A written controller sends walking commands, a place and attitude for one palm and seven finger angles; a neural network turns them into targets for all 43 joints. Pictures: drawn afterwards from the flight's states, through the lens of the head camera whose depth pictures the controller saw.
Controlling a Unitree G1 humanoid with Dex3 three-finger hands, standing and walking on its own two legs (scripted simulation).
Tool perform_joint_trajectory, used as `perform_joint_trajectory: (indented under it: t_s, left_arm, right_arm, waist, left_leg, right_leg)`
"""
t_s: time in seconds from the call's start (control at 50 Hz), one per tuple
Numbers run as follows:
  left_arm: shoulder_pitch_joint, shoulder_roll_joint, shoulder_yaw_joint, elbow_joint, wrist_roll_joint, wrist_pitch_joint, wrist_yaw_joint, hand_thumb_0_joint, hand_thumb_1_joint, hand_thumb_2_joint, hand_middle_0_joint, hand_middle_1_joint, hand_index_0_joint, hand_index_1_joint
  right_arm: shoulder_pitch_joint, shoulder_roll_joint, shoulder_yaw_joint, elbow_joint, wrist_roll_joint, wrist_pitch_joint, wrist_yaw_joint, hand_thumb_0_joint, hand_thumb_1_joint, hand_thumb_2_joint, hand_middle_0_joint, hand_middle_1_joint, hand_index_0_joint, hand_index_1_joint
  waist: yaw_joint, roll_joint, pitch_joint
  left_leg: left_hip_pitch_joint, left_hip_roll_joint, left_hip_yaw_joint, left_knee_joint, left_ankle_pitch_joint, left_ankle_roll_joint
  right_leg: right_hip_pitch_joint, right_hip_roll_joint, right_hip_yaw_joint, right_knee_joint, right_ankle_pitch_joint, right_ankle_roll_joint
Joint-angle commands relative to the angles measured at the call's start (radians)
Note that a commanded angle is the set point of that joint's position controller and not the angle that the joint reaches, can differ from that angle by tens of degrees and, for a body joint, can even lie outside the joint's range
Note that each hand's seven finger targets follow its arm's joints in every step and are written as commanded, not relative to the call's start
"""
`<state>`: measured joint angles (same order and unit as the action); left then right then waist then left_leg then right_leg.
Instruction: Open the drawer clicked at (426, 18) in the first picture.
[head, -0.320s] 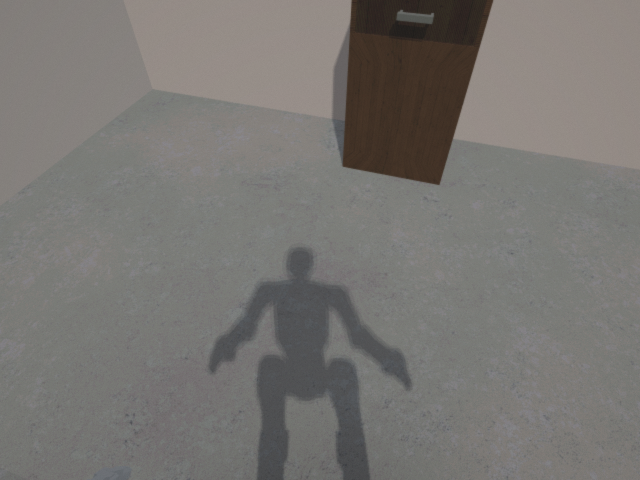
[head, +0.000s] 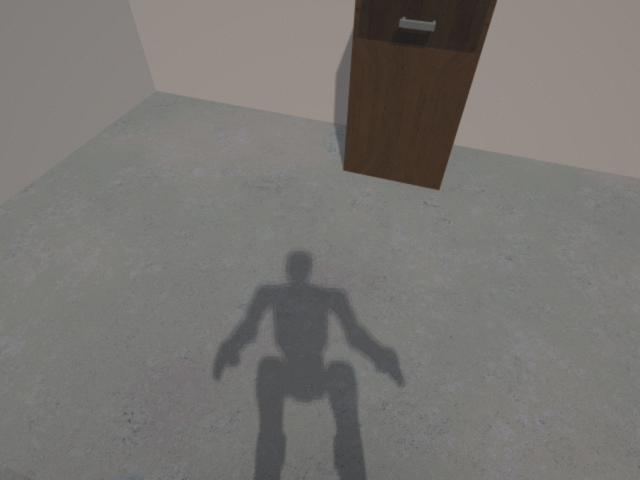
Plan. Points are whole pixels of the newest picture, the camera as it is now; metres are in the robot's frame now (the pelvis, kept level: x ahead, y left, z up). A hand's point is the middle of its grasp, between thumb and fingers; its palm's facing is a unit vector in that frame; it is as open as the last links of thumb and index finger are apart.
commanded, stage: stand and wait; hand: left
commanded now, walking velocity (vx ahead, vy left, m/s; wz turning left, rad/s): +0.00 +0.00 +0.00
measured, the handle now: (417, 23) +1.64 -0.28 -0.01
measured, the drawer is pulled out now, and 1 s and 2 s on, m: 0.00 0.00 0.00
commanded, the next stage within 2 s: look at it before walking up in 0.50 s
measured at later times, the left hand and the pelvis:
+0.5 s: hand out of the picture +0.06 +0.25 -0.15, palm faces -0.02 -0.94 -0.34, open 7.4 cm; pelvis -0.01 +0.00 +0.00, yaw +0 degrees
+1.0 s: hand out of the picture +0.06 +0.25 -0.15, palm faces -0.03 -0.94 -0.33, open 7.4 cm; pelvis -0.01 +0.00 +0.00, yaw +0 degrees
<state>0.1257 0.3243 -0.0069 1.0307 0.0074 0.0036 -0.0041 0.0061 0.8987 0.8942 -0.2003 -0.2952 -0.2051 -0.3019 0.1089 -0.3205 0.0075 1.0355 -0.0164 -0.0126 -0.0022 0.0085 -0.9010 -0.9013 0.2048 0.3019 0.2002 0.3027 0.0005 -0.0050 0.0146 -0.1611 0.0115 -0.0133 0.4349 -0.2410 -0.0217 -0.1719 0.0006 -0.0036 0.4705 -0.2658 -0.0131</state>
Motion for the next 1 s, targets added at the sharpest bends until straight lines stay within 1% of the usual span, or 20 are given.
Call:
perform_joint_trajectory:
  t_s: [0.0,0.02,0.04,0.08,0.12,0.16,0.22,0.3,0.34,0.4,0.42,0.46,0.48,0.6,0.66,0.68,0.7,0.8,0.92,0.98]
  left_arm:
    - [-0.052,0.221,0.048,-0.064,0.003,-0.027,0.015,0.000,0.900,0.900,-0.200,-0.300,-0.200,-0.300]
    - [-0.049,0.219,0.049,-0.061,0.002,-0.027,0.015,0.000,0.900,0.900,-0.200,-0.300,-0.200,-0.300]
    - [-0.045,0.222,0.049,-0.057,0.002,-0.028,0.015,0.000,0.900,0.900,-0.200,-0.300,-0.200,-0.300]
    - [-0.045,0.222,0.047,-0.050,0.002,-0.028,0.015,0.000,0.900,0.900,-0.200,-0.300,-0.200,-0.300]
    - [-0.041,0.224,0.047,-0.043,0.001,-0.029,0.015,0.000,0.900,0.900,-0.200,-0.300,-0.200,-0.300]
    - [-0.042,0.227,0.046,-0.037,0.002,-0.029,0.015,0.000,0.900,0.900,-0.200,-0.300,-0.200,-0.300]
    - [-0.038,0.227,0.045,-0.026,0.001,-0.027,0.013,0.000,0.900,0.900,-0.200,-0.300,-0.200,-0.300]
    - [-0.036,0.228,0.044,-0.016,0.002,-0.026,0.012,0.000,0.900,0.900,-0.200,-0.300,-0.200,-0.300]
    - [-0.036,0.228,0.043,-0.013,0.001,-0.026,0.012,0.000,0.900,0.900,-0.200,-0.300,-0.200,-0.300]
    - [-0.034,0.230,0.041,-0.010,0.002,-0.026,0.012,0.000,0.900,0.900,-0.200,-0.300,-0.200,-0.300]
    - [-0.034,0.229,0.043,-0.009,0.002,-0.027,0.012,0.000,0.900,0.900,-0.200,-0.300,-0.200,-0.300]
    - [-0.033,0.230,0.042,-0.010,0.002,-0.027,0.012,0.000,0.900,0.900,-0.200,-0.300,-0.200,-0.300]
    - [-0.032,0.229,0.042,-0.007,0.002,-0.027,0.012,0.000,0.900,0.900,-0.200,-0.300,-0.200,-0.300]
    - [-0.035,0.227,0.041,-0.009,0.003,-0.026,0.012,0.000,0.900,0.900,-0.200,-0.300,-0.200,-0.300]
    - [-0.034,0.227,0.042,-0.010,0.005,-0.026,0.012,0.000,0.900,0.900,-0.200,-0.300,-0.200,-0.300]
    - [-0.035,0.227,0.041,-0.010,0.005,-0.026,0.012,0.000,0.900,0.900,-0.200,-0.300,-0.200,-0.300]
    - [-0.034,0.228,0.041,-0.010,0.005,-0.026,0.011,0.000,0.900,0.900,-0.200,-0.300,-0.200,-0.300]
    - [-0.033,0.227,0.041,-0.011,0.004,-0.028,0.012,0.000,0.900,0.900,-0.200,-0.300,-0.200,-0.300]
    - [-0.033,0.227,0.040,-0.007,0.004,-0.028,0.012,0.000,0.900,0.900,-0.200,-0.300,-0.200,-0.300]
    - [-0.032,0.229,0.040,-0.005,0.004,-0.029,0.013,0.000,0.900,0.900,-0.200,-0.300,-0.200,-0.300]
  right_arm:
    - [-0.050,-0.211,-0.052,-0.060,0.001,-0.022,-0.016,0.000,-0.900,-0.900,0.200,0.300,0.200,0.300]
    - [-0.050,-0.212,-0.052,-0.057,0.000,-0.023,-0.016,0.000,-0.900,-0.900,0.200,0.300,0.200,0.300]
    - [-0.049,-0.211,-0.052,-0.052,0.001,-0.023,-0.016,0.000,-0.900,-0.900,0.200,0.300,0.200,0.300]
    - [-0.049,-0.212,-0.052,-0.046,0.002,-0.022,-0.016,0.000,-0.900,-0.900,0.200,0.300,0.200,0.300]
    - [-0.046,-0.215,-0.051,-0.039,0.003,-0.021,-0.015,0.000,-0.900,-0.900,0.200,0.300,0.200,0.300]
    - [-0.044,-0.218,-0.049,-0.032,0.004,-0.019,-0.014,0.000,-0.900,-0.900,0.200,0.300,0.200,0.300]
    - [-0.041,-0.223,-0.048,-0.021,0.004,-0.021,-0.014,0.000,-0.900,-0.900,0.200,0.300,0.200,0.300]
    - [-0.037,-0.224,-0.046,-0.010,0.005,-0.021,-0.013,0.000,-0.900,-0.900,0.200,0.300,0.200,0.300]
    - [-0.034,-0.227,-0.045,-0.004,0.004,-0.023,-0.013,0.000,-0.900,-0.900,0.200,0.300,0.200,0.300]
    - [-0.034,-0.227,-0.044,0.000,0.006,-0.021,-0.011,0.000,-0.900,-0.900,0.200,0.300,0.200,0.300]
    - [-0.031,-0.226,-0.045,0.002,0.006,-0.022,-0.011,0.000,-0.900,-0.900,0.200,0.300,0.200,0.300]
    - [-0.031,-0.228,-0.045,0.001,0.006,-0.021,-0.011,0.000,-0.900,-0.900,0.200,0.300,0.200,0.300]
    - [-0.031,-0.227,-0.043,0.004,0.006,-0.022,-0.011,0.000,-0.900,-0.900,0.200,0.300,0.200,0.300]
    - [-0.034,-0.226,-0.044,0.006,0.005,-0.021,-0.010,0.000,-0.900,-0.900,0.200,0.300,0.200,0.300]
    - [-0.031,-0.226,-0.045,0.004,0.006,-0.020,-0.009,0.000,-0.900,-0.900,0.200,0.300,0.200,0.300]
    - [-0.033,-0.225,-0.045,0.006,0.005,-0.020,-0.009,0.000,-0.900,-0.900,0.200,0.300,0.200,0.300]
    - [-0.032,-0.224,-0.045,0.006,0.005,-0.020,-0.008,0.000,-0.900,-0.900,0.200,0.300,0.200,0.300]
    - [-0.034,-0.228,-0.044,0.006,0.006,-0.024,-0.010,0.000,-0.900,-0.900,0.200,0.300,0.200,0.300]
    - [-0.041,-0.227,-0.043,0.009,0.007,-0.023,-0.010,0.000,-0.900,-0.900,0.200,0.300,0.200,0.300]
    - [-0.039,-0.228,-0.043,0.009,0.008,-0.022,-0.010,0.000,-0.900,-0.900,0.200,0.300,0.200,0.300]
  waist:
    - [-0.001,-0.002,-0.053]
    - [0.000,0.006,-0.058]
    - [0.001,-0.001,-0.064]
    - [-0.001,0.006,-0.058]
    - [0.000,-0.001,-0.053]
    - [-0.001,-0.006,-0.046]
    - [0.001,0.008,-0.036]
    - [0.002,0.003,-0.028]
    - [0.002,0.010,-0.035]
    - [0.003,0.004,-0.027]
    - [0.001,-0.006,-0.034]
    - [0.002,0.006,-0.031]
    - [0.003,0.000,-0.036]
    - [0.003,0.000,-0.012]
    - [0.002,-0.005,-0.018]
    - [0.002,0.003,-0.013]
    - [0.002,-0.004,-0.013]
    - [0.001,0.006,-0.045]
    - [0.003,0.013,-0.035]
    - [0.001,-0.003,-0.050]
  left_leg:
    - [0.010,0.095,-0.067,-0.059,0.182,0.049]
    - [0.014,0.094,-0.069,-0.062,0.185,0.049]
    - [0.019,0.097,-0.067,-0.061,0.189,0.048]
    - [0.021,0.096,-0.069,-0.067,0.176,0.048]
    - [0.019,0.097,-0.070,-0.069,0.171,0.047]
    - [0.015,0.097,-0.074,-0.076,0.162,0.047]
    - [0.008,0.099,-0.075,-0.088,0.144,0.047]
    - [0.002,0.099,-0.084,-0.101,0.120,0.048]
    - [0.009,0.101,-0.085,-0.104,0.130,0.048]
    - [0.007,0.100,-0.086,-0.108,0.115,0.048]
    - [0.009,0.101,-0.085,-0.107,0.121,0.047]
    - [0.007,0.101,-0.089,-0.109,0.125,0.048]
    - [0.009,0.103,-0.087,-0.110,0.124,0.048]
    - [0.002,0.100,-0.090,-0.118,0.107,0.047]
    - [0.002,0.100,-0.089,-0.116,0.100,0.047]
    - [0.002,0.099,-0.087,-0.118,0.092,0.046]
    - [0.002,0.099,-0.088,-0.118,0.094,0.047]
    - [0.024,0.105,-0.086,-0.111,0.151,0.047]
    - [0.020,0.105,-0.084,-0.118,0.149,0.047]
    - [0.034,0.107,-0.084,-0.112,0.164,0.047]
  right_leg:
    - [-0.002,-0.117,0.106,-0.100,0.179,-0.027]
    - [0.002,-0.117,0.108,-0.103,0.182,-0.027]
    - [0.008,-0.119,0.107,-0.105,0.191,-0.027]
    - [0.001,-0.118,0.110,-0.111,0.176,-0.027]
    - [0.003,-0.120,0.114,-0.119,0.174,-0.028]
    - [0.003,-0.118,0.114,-0.125,0.159,-0.028]
    - [0.000,-0.117,0.114,-0.133,0.128,-0.025]
    - [-0.004,-0.117,0.114,-0.146,0.087,-0.023]
    - [0.000,-0.117,0.114,-0.143,0.101,-0.024]
    - [-0.006,-0.118,0.116,-0.153,0.083,-0.023]
    - [-0.001,-0.117,0.117,-0.153,0.089,-0.023]
    - [-0.001,-0.117,0.116,-0.151,0.093,-0.023]
    - [0.001,-0.119,0.114,-0.151,0.092,-0.022]
    - [-0.015,-0.116,0.116,-0.159,0.070,-0.020]
    - [-0.016,-0.116,0.118,-0.162,0.060,-0.019]
    - [-0.021,-0.117,0.121,-0.166,0.050,-0.020]
    - [-0.021,-0.117,0.121,-0.166,0.051,-0.020]
    - [0.000,-0.117,0.114,-0.149,0.127,-0.020]
    - [0.007,-0.119,0.111,-0.151,0.136,-0.018]
    - [0.012,-0.121,0.112,-0.151,0.153,-0.018]
